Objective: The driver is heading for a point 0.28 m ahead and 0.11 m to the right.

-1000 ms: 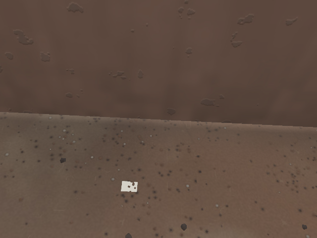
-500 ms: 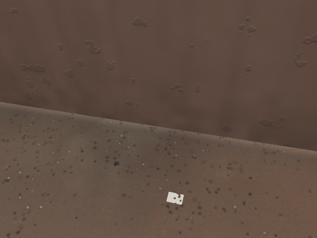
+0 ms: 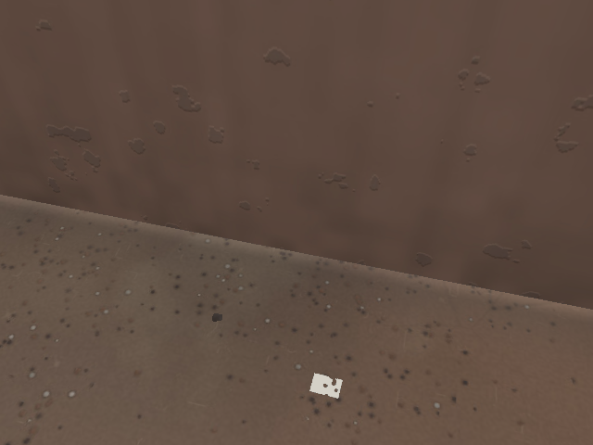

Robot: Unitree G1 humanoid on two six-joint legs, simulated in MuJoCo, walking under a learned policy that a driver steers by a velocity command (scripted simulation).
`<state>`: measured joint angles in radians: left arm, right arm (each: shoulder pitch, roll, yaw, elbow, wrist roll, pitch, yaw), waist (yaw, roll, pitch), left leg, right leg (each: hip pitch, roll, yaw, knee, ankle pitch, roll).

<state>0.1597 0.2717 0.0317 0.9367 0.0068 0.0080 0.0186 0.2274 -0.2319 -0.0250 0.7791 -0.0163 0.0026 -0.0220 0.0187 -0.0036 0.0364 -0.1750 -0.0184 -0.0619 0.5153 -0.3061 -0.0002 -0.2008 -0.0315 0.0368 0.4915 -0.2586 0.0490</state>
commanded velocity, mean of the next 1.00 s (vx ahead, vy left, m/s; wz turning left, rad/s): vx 0.00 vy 0.00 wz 0.01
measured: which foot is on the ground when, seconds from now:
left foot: down 0.00-1.00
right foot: down 0.00-1.00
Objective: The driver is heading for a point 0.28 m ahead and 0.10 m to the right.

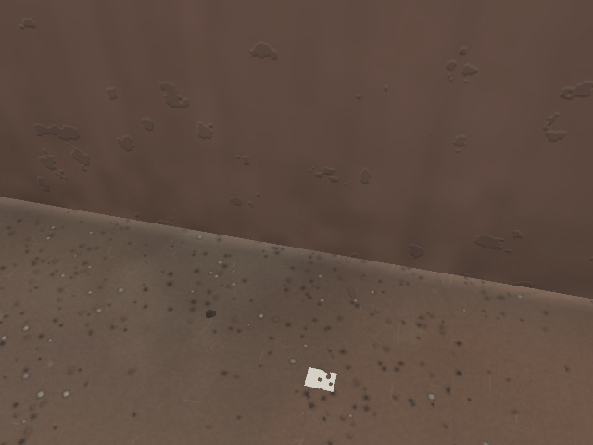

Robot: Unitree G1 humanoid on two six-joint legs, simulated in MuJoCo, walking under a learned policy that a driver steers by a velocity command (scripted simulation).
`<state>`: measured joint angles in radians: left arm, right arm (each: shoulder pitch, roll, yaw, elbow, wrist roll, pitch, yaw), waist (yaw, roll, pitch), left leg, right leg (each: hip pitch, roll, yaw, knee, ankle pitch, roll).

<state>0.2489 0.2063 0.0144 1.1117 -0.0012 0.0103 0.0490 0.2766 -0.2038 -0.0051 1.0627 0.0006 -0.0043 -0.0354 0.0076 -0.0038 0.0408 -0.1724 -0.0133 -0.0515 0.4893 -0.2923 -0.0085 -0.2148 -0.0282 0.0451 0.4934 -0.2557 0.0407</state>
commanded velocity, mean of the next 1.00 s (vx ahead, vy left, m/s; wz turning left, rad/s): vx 0.13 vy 0.00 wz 0.00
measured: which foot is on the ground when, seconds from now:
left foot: down 0.00-0.30, up 0.32-0.62, down 0.64-1.00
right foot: down 0.00-0.66, up 0.68-0.90, down 0.92-1.00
